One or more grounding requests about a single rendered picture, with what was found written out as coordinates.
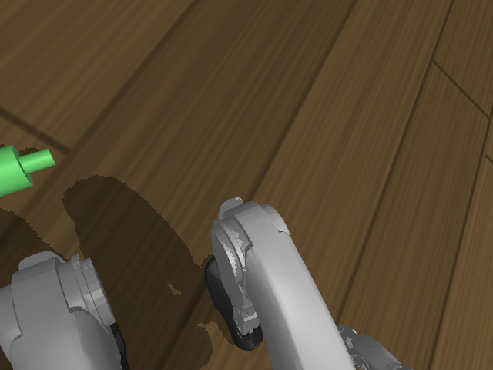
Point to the right robot foot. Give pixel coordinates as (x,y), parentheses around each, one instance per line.
(222,302)

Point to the right robot hand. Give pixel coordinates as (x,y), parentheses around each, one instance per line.
(366,352)

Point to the left robot foot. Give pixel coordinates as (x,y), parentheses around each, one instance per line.
(121,345)

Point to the bottle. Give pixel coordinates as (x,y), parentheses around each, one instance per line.
(15,169)

